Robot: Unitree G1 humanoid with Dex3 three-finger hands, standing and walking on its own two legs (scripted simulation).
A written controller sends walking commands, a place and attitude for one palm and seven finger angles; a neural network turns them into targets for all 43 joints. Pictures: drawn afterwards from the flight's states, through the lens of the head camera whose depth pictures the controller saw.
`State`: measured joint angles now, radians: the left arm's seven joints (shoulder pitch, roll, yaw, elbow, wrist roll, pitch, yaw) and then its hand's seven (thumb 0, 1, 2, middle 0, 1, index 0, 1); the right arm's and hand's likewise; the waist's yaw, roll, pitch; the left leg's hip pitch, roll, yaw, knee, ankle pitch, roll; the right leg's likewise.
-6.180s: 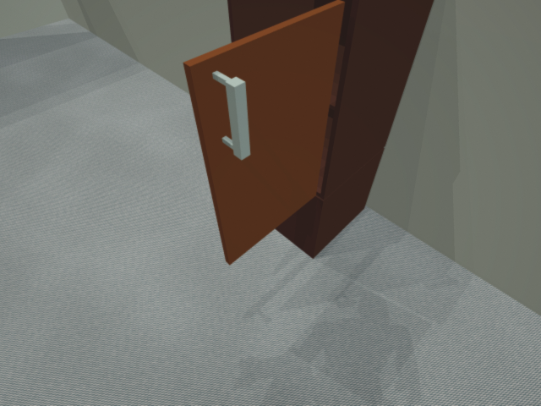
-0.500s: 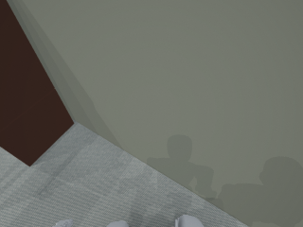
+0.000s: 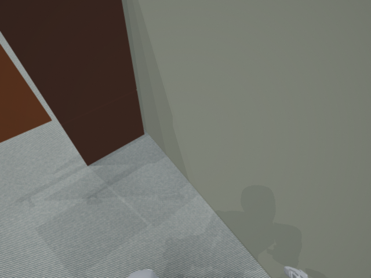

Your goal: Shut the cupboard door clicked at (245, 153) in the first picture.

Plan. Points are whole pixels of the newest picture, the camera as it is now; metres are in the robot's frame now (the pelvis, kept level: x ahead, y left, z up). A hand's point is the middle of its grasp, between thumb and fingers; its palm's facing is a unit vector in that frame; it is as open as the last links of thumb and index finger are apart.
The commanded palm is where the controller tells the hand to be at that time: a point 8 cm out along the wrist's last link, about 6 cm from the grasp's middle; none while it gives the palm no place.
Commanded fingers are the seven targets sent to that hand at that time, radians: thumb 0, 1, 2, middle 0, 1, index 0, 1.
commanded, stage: turn to face it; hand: left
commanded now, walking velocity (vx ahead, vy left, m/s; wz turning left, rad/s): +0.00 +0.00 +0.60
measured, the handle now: out of the picture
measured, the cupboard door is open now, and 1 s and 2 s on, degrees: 89 89 89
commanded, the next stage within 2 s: take the last steps up to it in 1.08 s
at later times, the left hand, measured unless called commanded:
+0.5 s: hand out of the picture +0.04 +0.18 -0.14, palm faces +0.30 -0.92 -0.26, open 7.4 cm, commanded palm none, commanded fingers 0.00 0.90 0.90 -0.20 -0.30 -0.20 -0.30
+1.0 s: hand out of the picture -0.01 +0.19 -0.14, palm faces +0.54 -0.79 -0.29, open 7.4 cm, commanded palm none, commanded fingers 0.00 0.90 0.90 -0.20 -0.30 -0.20 -0.30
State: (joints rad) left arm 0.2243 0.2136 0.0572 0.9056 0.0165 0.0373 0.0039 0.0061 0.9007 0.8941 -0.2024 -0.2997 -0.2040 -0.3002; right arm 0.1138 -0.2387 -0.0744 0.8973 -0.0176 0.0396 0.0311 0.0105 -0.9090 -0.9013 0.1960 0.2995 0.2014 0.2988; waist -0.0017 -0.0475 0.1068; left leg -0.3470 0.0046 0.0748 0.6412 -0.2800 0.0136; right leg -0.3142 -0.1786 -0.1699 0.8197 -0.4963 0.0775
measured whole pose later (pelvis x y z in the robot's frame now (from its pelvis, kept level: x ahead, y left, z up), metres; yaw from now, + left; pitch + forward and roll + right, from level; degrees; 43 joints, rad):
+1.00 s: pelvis +0.02 -0.04 +0.01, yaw +32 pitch +0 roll +0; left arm 0.18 0.22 0.07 0.91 0.02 0.02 0.01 0.01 0.91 0.89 -0.20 -0.30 -0.20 -0.30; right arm 0.17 -0.21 -0.07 0.95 -0.02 0.06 0.01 0.01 -0.90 -0.90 0.20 0.30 0.21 0.30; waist 0.00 0.03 0.07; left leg -0.36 -0.03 -0.06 0.64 -0.32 -0.01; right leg -0.28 -0.05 -0.05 0.58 -0.31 0.01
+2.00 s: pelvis +0.10 +0.14 +0.00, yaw +46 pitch +1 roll +0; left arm 0.41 0.13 0.06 1.13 0.03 -0.03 -0.01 0.01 0.90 0.89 -0.20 -0.30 -0.20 -0.30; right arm 0.16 -0.22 -0.06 0.98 -0.03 -0.03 0.04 0.01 -0.91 -0.90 0.19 0.30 0.20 0.30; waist 0.05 -0.01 0.05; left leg -0.39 0.07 0.11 0.53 -0.18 0.01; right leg -0.09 -0.19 -0.17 0.55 -0.42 0.08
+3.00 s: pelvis +0.26 +0.40 +0.01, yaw +40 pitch +1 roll -2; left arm 0.21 0.20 0.08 1.00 0.02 0.08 0.02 0.00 0.91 0.89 -0.20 -0.30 -0.20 -0.30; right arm 0.07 -0.14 -0.04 1.00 -0.02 0.01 -0.05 0.00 -0.91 -0.90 0.20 0.30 0.21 0.30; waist 0.03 0.00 0.10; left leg -0.38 0.09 0.15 0.54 -0.16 0.04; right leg -0.47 -0.01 -0.02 1.12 -0.49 0.03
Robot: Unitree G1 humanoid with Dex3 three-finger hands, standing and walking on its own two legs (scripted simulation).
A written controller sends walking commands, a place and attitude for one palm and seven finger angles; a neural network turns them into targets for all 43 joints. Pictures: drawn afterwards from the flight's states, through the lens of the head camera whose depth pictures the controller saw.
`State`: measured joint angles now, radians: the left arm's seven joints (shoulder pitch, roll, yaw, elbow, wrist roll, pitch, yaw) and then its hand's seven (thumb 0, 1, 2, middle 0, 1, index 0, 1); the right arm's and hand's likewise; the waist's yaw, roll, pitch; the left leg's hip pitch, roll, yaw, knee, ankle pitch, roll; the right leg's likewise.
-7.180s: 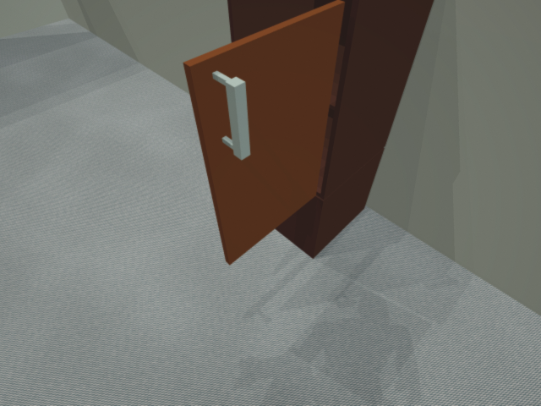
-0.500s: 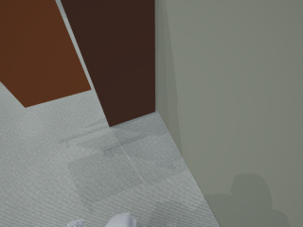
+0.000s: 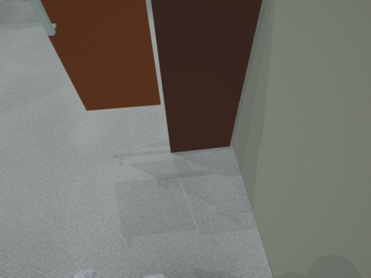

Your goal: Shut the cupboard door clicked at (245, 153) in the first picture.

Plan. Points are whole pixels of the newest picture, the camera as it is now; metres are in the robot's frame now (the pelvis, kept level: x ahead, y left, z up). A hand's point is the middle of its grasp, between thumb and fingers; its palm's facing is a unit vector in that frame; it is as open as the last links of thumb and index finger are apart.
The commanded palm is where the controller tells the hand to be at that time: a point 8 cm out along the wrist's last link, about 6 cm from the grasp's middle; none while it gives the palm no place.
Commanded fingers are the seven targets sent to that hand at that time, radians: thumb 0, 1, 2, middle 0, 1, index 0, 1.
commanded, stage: turn to face it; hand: left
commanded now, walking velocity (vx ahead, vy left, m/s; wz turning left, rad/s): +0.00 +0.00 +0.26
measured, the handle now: (42, 9) +0.86 +0.53 +0.16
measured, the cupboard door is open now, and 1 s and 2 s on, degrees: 89 89 89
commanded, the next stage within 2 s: take the last steps up to it in 0.08 s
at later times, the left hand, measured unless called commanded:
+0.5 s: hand out of the picture +0.04 +0.23 -0.15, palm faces +0.20 -0.96 -0.21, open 7.4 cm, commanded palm none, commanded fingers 0.00 0.90 0.90 -0.20 -0.30 -0.20 -0.30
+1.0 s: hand out of the picture +0.05 +0.24 -0.17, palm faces +0.37 -0.92 -0.15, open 7.4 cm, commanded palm none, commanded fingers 0.00 0.90 0.90 -0.20 -0.30 -0.20 -0.30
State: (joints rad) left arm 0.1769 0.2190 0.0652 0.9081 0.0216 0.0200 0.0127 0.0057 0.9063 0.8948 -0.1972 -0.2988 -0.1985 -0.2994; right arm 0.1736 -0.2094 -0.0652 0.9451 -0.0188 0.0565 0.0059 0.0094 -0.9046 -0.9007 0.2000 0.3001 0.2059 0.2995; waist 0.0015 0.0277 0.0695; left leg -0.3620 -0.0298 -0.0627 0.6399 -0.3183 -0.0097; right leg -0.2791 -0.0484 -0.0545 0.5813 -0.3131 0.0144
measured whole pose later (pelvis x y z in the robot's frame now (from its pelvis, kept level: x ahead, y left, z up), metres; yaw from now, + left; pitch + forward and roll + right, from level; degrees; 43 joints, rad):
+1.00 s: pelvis +0.16 +0.11 +0.00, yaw +14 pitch +1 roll +0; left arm 0.41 0.13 0.06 1.13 0.03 -0.03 -0.01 0.01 0.90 0.89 -0.20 -0.30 -0.20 -0.30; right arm 0.16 -0.22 -0.06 0.98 -0.03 -0.03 0.04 0.01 -0.91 -0.90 0.19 0.30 0.20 0.30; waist 0.05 -0.01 0.05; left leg -0.39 0.07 0.11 0.53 -0.18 0.01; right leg -0.09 -0.19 -0.17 0.55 -0.42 0.08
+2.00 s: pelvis +0.43 +0.25 +0.01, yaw +8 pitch +1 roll -2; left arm 0.21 0.20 0.08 1.00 0.02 0.08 0.02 0.00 0.91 0.89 -0.20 -0.30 -0.20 -0.30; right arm 0.07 -0.14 -0.04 1.00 -0.02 0.01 -0.05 0.00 -0.91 -0.90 0.20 0.30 0.21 0.30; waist 0.03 0.00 0.10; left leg -0.38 0.09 0.15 0.54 -0.16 0.04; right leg -0.47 -0.01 -0.02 1.12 -0.49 0.03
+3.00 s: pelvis +0.44 +0.20 +0.01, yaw +8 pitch -1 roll +0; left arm 0.30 0.14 -0.01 1.09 0.01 -0.02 0.04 0.01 0.91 0.89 -0.20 -0.30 -0.20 -0.30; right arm 0.27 -0.18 0.00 1.05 -0.01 -0.02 -0.03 0.01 -0.93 -0.90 0.20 0.30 0.20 0.30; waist 0.00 0.02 0.03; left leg -0.23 0.03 0.06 0.54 -0.30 0.00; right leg -0.16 -0.03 -0.05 0.52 -0.33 0.01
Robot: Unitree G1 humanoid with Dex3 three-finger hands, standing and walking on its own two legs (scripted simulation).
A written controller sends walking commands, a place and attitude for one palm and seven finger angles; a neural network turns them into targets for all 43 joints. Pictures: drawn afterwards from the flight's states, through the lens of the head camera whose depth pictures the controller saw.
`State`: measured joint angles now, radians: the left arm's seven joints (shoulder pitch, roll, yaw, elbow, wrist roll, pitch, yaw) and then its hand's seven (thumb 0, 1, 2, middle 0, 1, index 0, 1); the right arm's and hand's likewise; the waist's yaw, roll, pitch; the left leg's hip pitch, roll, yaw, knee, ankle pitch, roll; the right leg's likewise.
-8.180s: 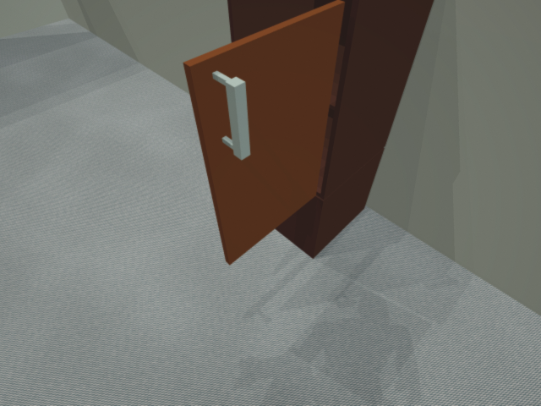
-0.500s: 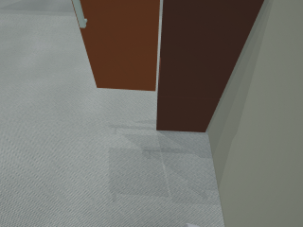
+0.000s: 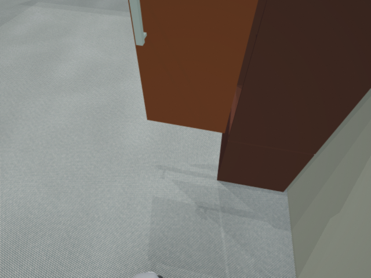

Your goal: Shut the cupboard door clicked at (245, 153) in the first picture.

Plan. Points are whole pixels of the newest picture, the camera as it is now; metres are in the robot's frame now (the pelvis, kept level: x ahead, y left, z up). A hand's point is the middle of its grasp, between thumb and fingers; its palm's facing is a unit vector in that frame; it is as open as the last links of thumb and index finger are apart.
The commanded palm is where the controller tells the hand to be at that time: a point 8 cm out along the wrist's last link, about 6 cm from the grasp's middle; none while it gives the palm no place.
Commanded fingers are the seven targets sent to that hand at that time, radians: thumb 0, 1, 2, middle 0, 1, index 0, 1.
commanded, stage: take the last steps up to it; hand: left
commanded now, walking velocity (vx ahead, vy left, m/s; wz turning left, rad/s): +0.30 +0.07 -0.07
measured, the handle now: (139, 17) +0.78 +0.24 +0.16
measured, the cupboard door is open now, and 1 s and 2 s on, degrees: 89 89 89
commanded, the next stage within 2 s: come to a stop and stand still in 0.56 s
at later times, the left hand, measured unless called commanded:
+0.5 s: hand (126, 219) +0.27 +0.19 -0.14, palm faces +0.01 -0.97 -0.24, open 7.3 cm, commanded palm none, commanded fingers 0.00 0.90 0.90 -0.20 -0.30 -0.20 -0.30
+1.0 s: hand (113, 193) +0.35 +0.26 -0.17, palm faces -0.03 -0.98 -0.20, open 7.4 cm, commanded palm none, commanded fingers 0.00 0.90 0.90 -0.20 -0.30 -0.20 -0.30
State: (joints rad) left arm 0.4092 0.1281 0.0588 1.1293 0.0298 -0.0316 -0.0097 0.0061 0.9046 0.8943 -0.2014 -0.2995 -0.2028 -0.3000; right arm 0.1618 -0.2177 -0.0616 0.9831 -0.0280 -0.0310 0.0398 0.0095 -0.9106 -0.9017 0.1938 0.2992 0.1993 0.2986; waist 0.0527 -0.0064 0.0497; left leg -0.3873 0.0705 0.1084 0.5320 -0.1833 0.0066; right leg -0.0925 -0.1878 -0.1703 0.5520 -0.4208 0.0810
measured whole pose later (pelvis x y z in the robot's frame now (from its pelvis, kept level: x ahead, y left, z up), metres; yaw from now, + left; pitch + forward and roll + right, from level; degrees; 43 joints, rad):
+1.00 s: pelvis +0.30 +0.07 +0.01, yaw -7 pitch +1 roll -2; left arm 0.21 0.20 0.08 1.00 0.02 0.08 0.02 0.00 0.91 0.89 -0.20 -0.30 -0.20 -0.30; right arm 0.07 -0.14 -0.04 1.00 -0.02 0.01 -0.05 0.00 -0.91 -0.90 0.20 0.30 0.21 0.30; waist 0.03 0.00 0.10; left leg -0.38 0.09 0.15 0.54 -0.16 0.04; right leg -0.47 -0.01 -0.02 1.12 -0.49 0.03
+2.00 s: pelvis +0.29 +0.02 +0.01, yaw -7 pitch -1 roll +0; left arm 0.30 0.14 -0.01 1.09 0.01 -0.02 0.04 0.01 0.91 0.89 -0.20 -0.30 -0.20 -0.30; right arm 0.27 -0.18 0.00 1.05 -0.01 -0.02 -0.03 0.01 -0.93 -0.90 0.20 0.30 0.20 0.30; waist 0.00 0.02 0.03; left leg -0.23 0.03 0.06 0.54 -0.30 0.00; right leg -0.16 -0.03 -0.05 0.52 -0.33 0.01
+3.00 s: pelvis +0.23 +0.00 -0.05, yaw -3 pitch +6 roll -2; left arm 0.35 0.28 0.17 -0.09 -0.31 -0.28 -0.35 0.02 0.90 0.90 -0.61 -0.75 -0.61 -0.75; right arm 0.24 -0.22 0.04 0.55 0.05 -0.29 -0.09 0.02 -0.90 -0.90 0.20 0.30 0.21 0.30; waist 0.04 0.03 -0.09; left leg -0.74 0.06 -0.06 1.04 -0.42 -0.03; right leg -0.63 0.00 -0.12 1.00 -0.49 -0.03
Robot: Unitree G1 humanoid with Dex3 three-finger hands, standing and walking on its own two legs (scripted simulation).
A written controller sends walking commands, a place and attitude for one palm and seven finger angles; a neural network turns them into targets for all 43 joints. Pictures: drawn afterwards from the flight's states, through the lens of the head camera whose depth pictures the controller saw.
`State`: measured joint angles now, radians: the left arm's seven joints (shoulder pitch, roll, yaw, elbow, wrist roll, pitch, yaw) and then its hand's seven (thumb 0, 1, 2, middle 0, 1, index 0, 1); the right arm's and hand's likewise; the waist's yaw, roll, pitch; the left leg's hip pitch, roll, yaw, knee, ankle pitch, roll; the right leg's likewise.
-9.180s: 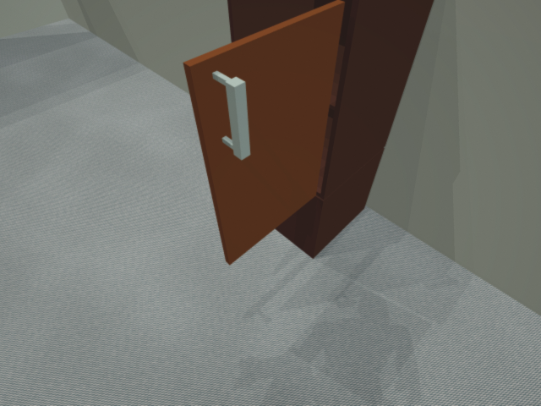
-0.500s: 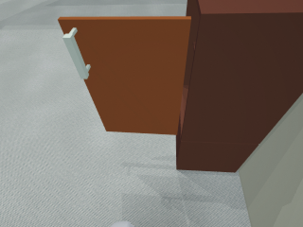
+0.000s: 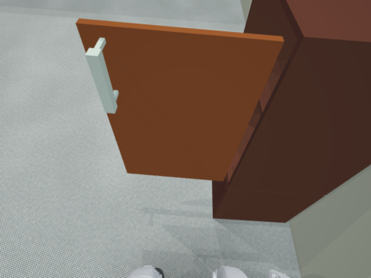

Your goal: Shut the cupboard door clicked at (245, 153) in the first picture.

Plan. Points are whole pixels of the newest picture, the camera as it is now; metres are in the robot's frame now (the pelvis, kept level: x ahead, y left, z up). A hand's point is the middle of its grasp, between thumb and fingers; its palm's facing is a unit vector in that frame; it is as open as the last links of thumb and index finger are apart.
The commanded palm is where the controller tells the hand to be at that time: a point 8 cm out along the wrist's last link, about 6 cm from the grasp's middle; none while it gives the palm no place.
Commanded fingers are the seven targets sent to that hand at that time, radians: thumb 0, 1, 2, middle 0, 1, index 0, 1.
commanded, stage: come to a stop and stand still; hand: left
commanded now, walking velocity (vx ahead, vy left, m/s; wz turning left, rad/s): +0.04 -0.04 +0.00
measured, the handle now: (106, 77) +0.46 +0.22 +0.15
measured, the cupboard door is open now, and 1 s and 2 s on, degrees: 89 89 89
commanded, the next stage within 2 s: look again from close up in 0.68 s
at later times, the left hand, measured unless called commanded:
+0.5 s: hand out of the picture +0.03 +0.12 -0.17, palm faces +0.06 -0.98 -0.19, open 7.2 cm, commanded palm none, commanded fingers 0.00 0.90 0.90 -0.20 -0.30 -0.20 -0.30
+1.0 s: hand out of the picture +0.00 +0.12 -0.17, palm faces +0.02 -0.98 -0.19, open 7.4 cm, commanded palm none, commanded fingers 0.00 0.90 0.90 -0.20 -0.30 -0.20 -0.30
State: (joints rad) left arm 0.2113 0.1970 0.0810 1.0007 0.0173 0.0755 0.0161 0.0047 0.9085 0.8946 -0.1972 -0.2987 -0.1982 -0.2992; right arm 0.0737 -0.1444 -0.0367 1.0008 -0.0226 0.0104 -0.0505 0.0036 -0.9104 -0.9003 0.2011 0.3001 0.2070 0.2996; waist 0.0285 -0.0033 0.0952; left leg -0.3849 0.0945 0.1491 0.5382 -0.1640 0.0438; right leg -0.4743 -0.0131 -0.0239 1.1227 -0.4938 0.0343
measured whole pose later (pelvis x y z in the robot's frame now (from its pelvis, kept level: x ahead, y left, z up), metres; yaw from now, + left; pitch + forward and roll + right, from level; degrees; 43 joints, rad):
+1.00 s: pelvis +0.00 -0.05 +0.00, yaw +0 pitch -1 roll +0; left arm 0.30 0.14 -0.01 1.09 0.01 -0.02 0.04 0.01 0.91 0.89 -0.20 -0.30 -0.20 -0.30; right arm 0.27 -0.18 0.00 1.05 -0.01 -0.02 -0.03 0.01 -0.93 -0.90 0.20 0.30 0.20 0.30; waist 0.00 0.02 0.03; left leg -0.23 0.03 0.06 0.54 -0.30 0.00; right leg -0.16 -0.03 -0.05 0.52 -0.33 0.01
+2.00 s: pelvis -0.06 -0.08 -0.06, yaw +4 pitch +6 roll -2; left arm 0.35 0.28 0.17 -0.09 -0.31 -0.28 -0.35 0.02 0.90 0.90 -0.61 -0.75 -0.61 -0.75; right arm 0.24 -0.22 0.04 0.55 0.05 -0.29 -0.09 0.02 -0.90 -0.90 0.20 0.30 0.21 0.30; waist 0.04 0.03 -0.09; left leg -0.74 0.06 -0.06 1.04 -0.42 -0.03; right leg -0.63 0.00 -0.12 1.00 -0.49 -0.03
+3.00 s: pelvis -0.04 -0.06 +0.00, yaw +3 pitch -4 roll -1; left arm 0.17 0.31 0.26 -0.28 -0.33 0.17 -0.28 0.02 0.90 0.90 -1.30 -1.50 -1.30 -1.50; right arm 0.23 -0.25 0.08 0.62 0.07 -0.26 -0.08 0.02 -0.90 -0.90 0.20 0.30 0.21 0.30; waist 0.06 0.05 -0.03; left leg -0.25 0.03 0.00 0.56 -0.25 -0.01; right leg -0.17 -0.02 -0.07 0.54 -0.31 0.00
